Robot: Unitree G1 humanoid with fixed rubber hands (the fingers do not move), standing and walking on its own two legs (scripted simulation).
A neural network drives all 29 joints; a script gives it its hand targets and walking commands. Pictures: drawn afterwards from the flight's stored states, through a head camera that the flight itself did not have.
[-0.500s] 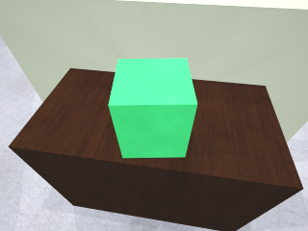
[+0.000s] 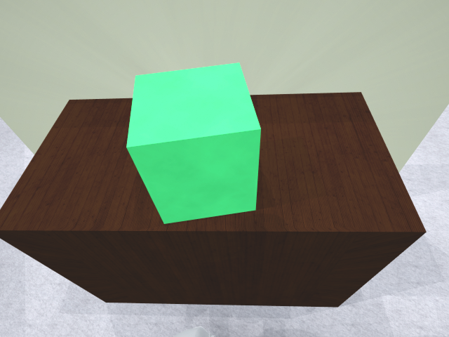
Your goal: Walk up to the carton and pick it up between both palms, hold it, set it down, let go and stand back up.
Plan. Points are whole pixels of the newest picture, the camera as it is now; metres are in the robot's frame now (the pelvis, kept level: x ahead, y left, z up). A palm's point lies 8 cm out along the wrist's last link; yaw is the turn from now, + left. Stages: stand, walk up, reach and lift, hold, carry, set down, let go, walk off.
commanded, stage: walk up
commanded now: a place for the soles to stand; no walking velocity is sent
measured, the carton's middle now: (199, 147) +0.47 +0.08 +0.05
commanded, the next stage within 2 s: reach and lift in 0.62 s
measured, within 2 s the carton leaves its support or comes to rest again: neither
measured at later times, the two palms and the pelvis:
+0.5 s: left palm out of the picture +0.08 +0.24 -0.13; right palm out of the picture +0.03 -0.23 -0.12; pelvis +0.02 +0.00 +0.01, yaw +3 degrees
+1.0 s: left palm (123, 336) +0.15 +0.22 -0.10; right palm (379, 330) +0.15 -0.24 -0.09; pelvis -0.02 -0.01 -0.01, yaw +1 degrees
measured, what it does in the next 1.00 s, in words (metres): stands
